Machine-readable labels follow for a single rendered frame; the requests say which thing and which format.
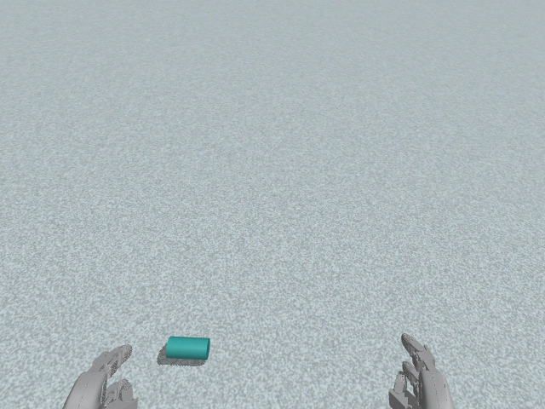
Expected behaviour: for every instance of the left robot hand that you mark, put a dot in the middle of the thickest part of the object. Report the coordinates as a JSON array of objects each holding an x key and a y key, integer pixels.
[{"x": 90, "y": 391}]

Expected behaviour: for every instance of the right robot hand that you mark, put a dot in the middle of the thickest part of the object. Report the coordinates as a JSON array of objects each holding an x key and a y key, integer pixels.
[{"x": 430, "y": 386}]

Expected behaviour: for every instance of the can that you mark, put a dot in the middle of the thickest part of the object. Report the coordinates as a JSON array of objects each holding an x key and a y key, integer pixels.
[{"x": 194, "y": 348}]

